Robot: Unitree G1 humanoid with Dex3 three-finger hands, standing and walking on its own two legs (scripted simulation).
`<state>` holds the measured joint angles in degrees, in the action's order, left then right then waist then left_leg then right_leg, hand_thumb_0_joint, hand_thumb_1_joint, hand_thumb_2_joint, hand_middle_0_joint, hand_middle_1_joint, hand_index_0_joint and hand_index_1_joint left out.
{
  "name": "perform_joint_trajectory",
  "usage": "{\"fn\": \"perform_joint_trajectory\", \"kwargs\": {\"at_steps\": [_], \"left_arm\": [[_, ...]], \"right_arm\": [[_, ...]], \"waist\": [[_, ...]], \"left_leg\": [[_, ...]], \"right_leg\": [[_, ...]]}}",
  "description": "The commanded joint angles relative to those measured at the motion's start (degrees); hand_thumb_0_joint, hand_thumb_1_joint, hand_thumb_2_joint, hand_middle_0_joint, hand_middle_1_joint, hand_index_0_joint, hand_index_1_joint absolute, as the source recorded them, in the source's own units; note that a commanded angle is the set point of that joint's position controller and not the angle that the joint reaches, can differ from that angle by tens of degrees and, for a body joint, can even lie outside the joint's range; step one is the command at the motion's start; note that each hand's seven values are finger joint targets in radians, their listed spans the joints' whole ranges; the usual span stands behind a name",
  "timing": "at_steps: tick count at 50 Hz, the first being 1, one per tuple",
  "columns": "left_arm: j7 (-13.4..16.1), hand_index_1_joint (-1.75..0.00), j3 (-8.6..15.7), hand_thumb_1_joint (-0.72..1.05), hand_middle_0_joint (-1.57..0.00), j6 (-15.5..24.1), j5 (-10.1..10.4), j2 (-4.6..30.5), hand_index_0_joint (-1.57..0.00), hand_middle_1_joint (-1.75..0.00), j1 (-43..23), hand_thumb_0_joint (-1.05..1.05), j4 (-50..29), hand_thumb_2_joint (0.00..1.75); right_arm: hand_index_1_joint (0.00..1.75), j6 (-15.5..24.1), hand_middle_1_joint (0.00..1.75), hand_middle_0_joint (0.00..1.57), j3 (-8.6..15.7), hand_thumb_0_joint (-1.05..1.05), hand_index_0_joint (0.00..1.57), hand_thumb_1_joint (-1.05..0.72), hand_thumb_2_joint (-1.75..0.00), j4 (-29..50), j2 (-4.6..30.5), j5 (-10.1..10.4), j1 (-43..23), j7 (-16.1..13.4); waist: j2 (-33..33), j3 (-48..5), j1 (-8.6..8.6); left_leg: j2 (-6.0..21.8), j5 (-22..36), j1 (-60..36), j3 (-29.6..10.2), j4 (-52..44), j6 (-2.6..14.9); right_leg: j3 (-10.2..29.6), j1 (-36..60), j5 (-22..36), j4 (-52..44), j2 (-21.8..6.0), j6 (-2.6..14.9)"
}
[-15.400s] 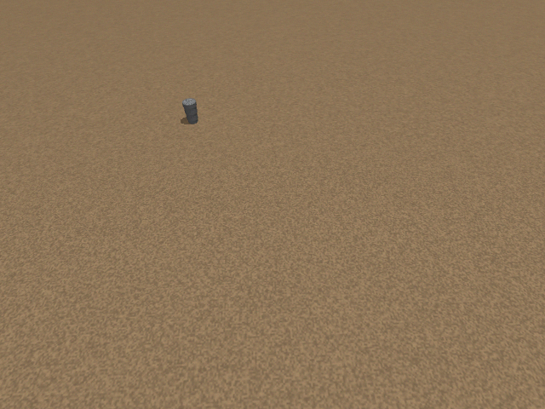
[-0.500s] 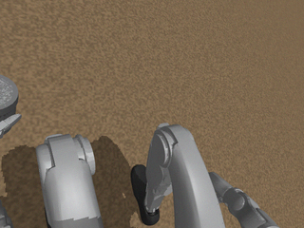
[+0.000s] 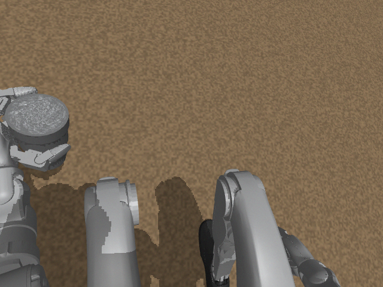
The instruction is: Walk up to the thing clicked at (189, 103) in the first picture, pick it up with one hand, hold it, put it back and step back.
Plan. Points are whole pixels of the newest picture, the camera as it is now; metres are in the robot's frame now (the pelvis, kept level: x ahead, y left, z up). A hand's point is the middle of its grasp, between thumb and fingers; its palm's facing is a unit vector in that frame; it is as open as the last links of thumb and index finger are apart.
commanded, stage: settle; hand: left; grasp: from the side
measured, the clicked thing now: (44, 137) +0.40 +0.29 -0.08
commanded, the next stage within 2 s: lift in 0.98 s
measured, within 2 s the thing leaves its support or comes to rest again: neither
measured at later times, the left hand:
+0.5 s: hand (34, 117) +0.41 +0.28 +0.00, palm faces +0.29 -0.96 -0.05, open 12.1 cm
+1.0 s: hand (30, 107) +0.41 +0.28 +0.03, palm faces +0.30 -0.95 -0.04, open 12.1 cm
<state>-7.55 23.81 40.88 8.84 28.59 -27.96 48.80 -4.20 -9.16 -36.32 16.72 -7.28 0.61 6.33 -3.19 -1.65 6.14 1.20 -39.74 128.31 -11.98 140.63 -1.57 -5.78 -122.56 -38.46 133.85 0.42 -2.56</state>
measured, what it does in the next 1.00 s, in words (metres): stands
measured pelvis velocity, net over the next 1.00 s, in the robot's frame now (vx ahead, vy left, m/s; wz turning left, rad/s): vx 0.00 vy -0.01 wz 0.08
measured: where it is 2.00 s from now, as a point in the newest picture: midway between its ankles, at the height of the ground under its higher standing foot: (169, 280)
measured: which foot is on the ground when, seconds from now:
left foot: down 0.00-1.00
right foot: down 0.00-1.00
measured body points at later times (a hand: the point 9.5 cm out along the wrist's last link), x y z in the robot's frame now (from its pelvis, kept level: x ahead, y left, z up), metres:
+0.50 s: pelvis +0.01 -0.01 +0.03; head +0.20 +0.06 +0.43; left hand +0.39 +0.33 +0.01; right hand +0.19 -0.26 -0.09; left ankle +0.08 +0.13 -0.29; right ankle +0.11 -0.13 -0.29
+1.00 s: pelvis +0.00 -0.01 +0.05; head +0.19 +0.05 +0.45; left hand +0.39 +0.33 +0.03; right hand +0.17 -0.26 -0.08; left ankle +0.08 +0.13 -0.29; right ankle +0.11 -0.13 -0.29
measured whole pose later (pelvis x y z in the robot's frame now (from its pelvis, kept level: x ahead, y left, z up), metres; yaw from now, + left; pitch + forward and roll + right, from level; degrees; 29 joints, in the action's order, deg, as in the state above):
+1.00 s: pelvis +0.00 -0.01 +0.05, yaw +5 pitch +31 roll -5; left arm -11.0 25.8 35.2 8.2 22.5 -31.9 49.0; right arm -2.4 -1.7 -38.7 15.8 -4.1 4.5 3.0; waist -0.9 -7.4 4.8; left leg 1.7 -39.3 122.1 -7.0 129.8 -2.2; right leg -2.3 -119.2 -39.3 127.1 -0.7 -1.1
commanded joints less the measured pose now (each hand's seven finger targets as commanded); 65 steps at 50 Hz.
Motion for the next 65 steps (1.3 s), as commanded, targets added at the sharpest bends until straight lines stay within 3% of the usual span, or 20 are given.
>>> {"fn": "perform_joint_trajectory", "kwargs": {"at_steps": [1,6,7,9,11,17,21,26,29,35,37,42,44,48,53,56,57,58,62,65], "left_arm": [[-1.62,-1.36,2.24,0.07,-1.2,2.72,1.49,9.07,-1.2,-1.34,-13.39,0.0,-10.2,1.22],[-2.72,-1.37,3.75,0.0,-1.21,1.37,1.63,9.57,-1.21,-1.34,-12.73,0.0,-11.7,1.22],[-3.14,-1.37,3.46,0.01,-1.2,1.19,2.02,8.49,-1.2,-1.34,-13.37,0.0,-11.69,1.22],[-3.15,-1.37,5.49,0.02,-1.2,1.18,2.29,10.43,-1.2,-1.34,-14.61,0.0,-14.81,1.22],[-3.56,-1.35,3.98,-0.01,-1.19,0.16,2.08,7.81,-1.19,-1.33,-12.13,0.0,-11.81,1.2],[-3.05,-1.37,5.03,-0.03,-1.21,-0.32,1.62,8.5,-1.21,-1.34,-15.58,0.0,-15.46,1.22],[-3.33,-1.37,3.07,0.02,-1.21,-1.0,0.88,5.73,-1.2,-1.34,-13.75,0.0,-11.42,1.23],[-3.57,-1.4,4.63,-0.01,-1.24,-0.9,0.99,8.36,-1.24,-1.37,-17.48,0.0,-16.88,1.24],[-3.46,-1.39,3.22,0.0,-1.23,-1.61,1.37,4.05,-1.22,-1.36,-14.8,0.0,-11.91,1.25],[-2.75,-1.41,4.54,-0.03,-1.25,-0.99,-0.19,7.95,-1.24,-1.38,-18.74,0.0,-15.43,1.27],[-3.01,-1.42,3.16,-0.02,-1.24,-1.26,0.02,4.81,-1.24,-1.39,-16.76,0.0,-11.9,1.29],[-3.62,-1.38,3.49,0.02,-1.21,-1.46,0.22,5.09,-1.21,-1.35,-16.24,0.0,-9.76,1.26],[-3.32,-1.41,4.33,-0.03,-1.24,-1.11,-0.03,7.03,-1.24,-1.38,-19.76,0.0,-13.28,1.28],[-3.25,-1.38,3.75,0.0,-1.22,-1.58,0.29,4.97,-1.21,-1.35,-18.33,0.0,-10.01,1.26],[-2.89,-1.37,3.63,0.01,-1.19,-1.25,-0.46,5.42,-1.19,-1.34,-19.19,0.0,-9.53,1.27],[-2.52,-1.41,5.2,-0.05,-1.26,-0.59,-0.61,8.6,-1.29,-1.42,-21.92,0.0,-13.9,1.2],[-2.9,-1.42,3.78,-0.07,-1.26,-1.33,-0.35,5.26,-1.3,-1.43,-17.4,0.0,-8.47,1.22],[-3.36,-1.43,3.12,-0.05,-1.26,-1.23,-0.12,4.73,-1.3,-1.44,-18.77,0.0,-10.19,1.23],[-4.38,-1.41,4.85,-0.02,-1.26,-1.52,0.28,8.42,-1.29,-1.42,-19.1,0.0,-14.99,1.21],[-5.35,-1.41,2.76,-0.03,-1.25,-2.85,1.14,4.95,-1.28,-1.42,-16.39,0.0,-13.57,1.22]], "right_arm": [[0.3,0.97,0.3,0.2,6.79,0.0,0.2,-0.89,-0.9,2.94,14.33,0.69,5.4,-1.5],[0.3,1.19,0.3,0.2,8.19,0.0,0.2,-0.9,-0.9,3.48,13.33,1.54,5.65,-2.18],[0.3,1.29,0.3,0.2,8.22,0.0,0.2,-0.9,-0.9,3.1,13.09,1.56,6.0,-2.26],[0.3,1.45,0.3,0.2,8.72,0.0,0.2,-0.9,-0.9,2.7,12.91,1.66,6.95,-2.44],[0.3,1.6,0.3,0.2,8.97,0.0,0.2,-0.9,-0.9,3.46,12.6,2.08,6.36,-2.61],[0.3,2.0,0.3,0.2,10.26,0.0,0.2,-0.9,-0.9,2.98,11.99,2.48,7.04,-3.2],[0.3,2.4,0.3,0.2,10.59,0.0,0.2,-0.9,-0.9,2.71,11.98,2.7,6.82,-3.4],[0.3,2.46,0.3,0.2,11.13,0.0,0.2,-0.91,-0.9,2.26,11.53,2.67,7.98,-3.71],[0.3,2.88,0.3,0.2,11.01,0.0,0.2,-0.9,-0.9,2.59,11.11,2.93,7.51,-3.65],[0.3,2.77,0.3,0.2,11.58,0.0,0.2,-0.91,-0.9,1.9,11.12,2.8,8.28,-3.86],[0.3,2.8,0.3,0.2,11.49,0.0,0.2,-0.9,-0.9,1.89,11.06,2.96,8.13,-3.77],[0.3,3.03,0.3,0.2,11.56,0.0,0.2,-0.9,-0.9,2.1,11.13,3.03,8.32,-3.79],[0.3,3.04,0.3,0.2,11.74,0.0,0.2,-0.91,-0.9,1.78,10.63,2.94,9.38,-3.86],[0.3,3.13,0.3,0.2,11.55,0.0,0.2,-0.9,-0.9,1.81,10.71,3.11,9.34,-3.85],[0.3,3.14,0.3,0.2,11.64,0.0,0.2,-0.9,-0.9,1.35,10.68,2.92,9.39,-4.0],[0.3,3.05,0.3,0.2,11.73,0.0,0.2,-0.93,-0.9,1.22,10.36,2.83,10.12,-3.96],[0.3,3.1,0.3,0.2,11.76,0.0,0.2,-0.93,-0.9,1.5,10.36,3.04,9.56,-3.95],[0.3,3.35,0.3,0.2,11.71,0.0,0.2,-0.93,-0.9,1.25,10.44,3.08,9.41,-3.91],[0.3,3.27,0.3,0.2,12.38,0.0,0.2,-0.93,-0.9,2.04,10.87,3.54,10.29,-4.24],[0.3,3.37,0.3,0.2,12.31,0.0,0.2,-0.93,-0.9,2.58,10.66,4.27,10.26,-4.51]], "waist": [[15.4,-36.05,0.94],[12.41,-38.17,-0.98],[12.07,-38.45,-0.49],[11.27,-40.85,-1.28],[10.92,-39.28,-1.06],[10.87,-40.78,-1.75],[11.07,-37.83,-0.95],[11.67,-41.86,-1.87],[10.29,-39.51,-1.09],[12.56,-40.73,-2.18],[11.77,-39.14,-1.3],[10.36,-38.88,-1.15],[10.38,-41.4,-1.31],[9.89,-40.46,-1.17],[10.3,-40.16,-1.12],[11.39,-42.62,-2.11],[9.32,-40.19,-1.61],[10.01,-39.53,-1.42],[11.38,-44.27,-2.67],[10.13,-43.5,-2.08]], "left_leg": [[0.07,5.64,-24.56,5.94,-18.6,1.97],[-0.09,5.6,-23.4,7.55,-19.33,2.4],[-0.05,6.02,-23.12,7.88,-18.7,2.59],[-0.04,7.71,-23.36,8.11,-18.72,2.66],[-0.07,7.18,-22.85,8.3,-19.7,2.72],[0.05,6.34,-25.14,8.69,-21.38,2.67],[0.03,5.56,-25.73,8.57,-23.11,2.52],[-0.04,6.83,-28.2,9.09,-23.28,2.64],[-0.18,6.55,-27.5,8.9,-24.32,2.56],[-0.04,6.57,-30.82,9.05,-25.6,2.31],[-0.22,6.4,-30.8,8.74,-26.43,2.26],[-0.35,4.84,-29.21,9.26,-26.37,2.72],[-0.4,5.42,-29.5,9.82,-26.09,2.77],[-0.41,6.4,-29.96,9.52,-26.73,2.67],[-0.33,6.62,-30.88,9.59,-26.95,2.66],[-0.45,6.27,-31.02,10.06,-27.21,2.67],[-0.46,5.16,-30.4,10.14,-27.54,2.85],[-0.38,4.85,-29.98,10.15,-27.72,2.81],[-0.49,5.32,-32.68,10.36,-28.95,2.84],[-0.5,6.28,-33.55,10.11,-30.33,2.82]], "right_leg": [[-3.16,16.71,9.3,-12.57,1.9,4.48],[-1.75,19.19,8.43,-14.73,1.55,4.22],[-1.36,20.5,9.18,-15.19,1.45,4.03],[-0.85,22.58,10.58,-15.44,1.35,3.84],[-0.8,22.13,9.94,-15.93,1.14,3.91],[-0.24,21.56,8.22,-17.34,1.12,4.2],[-0.57,19.58,7.22,-17.91,0.9,4.46],[0.23,21.9,8.36,-18.8,0.71,4.36],[0.02,20.78,7.81,-19.13,0.63,4.47],[0.26,19.79,7.26,-19.52,0.58,4.86],[-0.14,19.13,7.01,-19.48,0.46,4.86],[0.17,20.34,5.91,-20.63,0.41,4.6],[0.89,22.5,6.37,-21.42,0.43,4.46],[0.6,21.79,7.06,-21.1,0.36,4.6],[0.79,21.35,7.31,-21.36,0.3,4.62],[1.28,23.43,6.77,-21.85,0.31,4.57],[1.27,22.88,5.64,-22.66,0.33,4.47],[1.23,22.43,5.5,-22.54,0.33,4.53],[1.62,25.36,5.85,-23.74,0.16,4.53],[1.6,25.88,6.66,-24.71,0.09,4.59]]}}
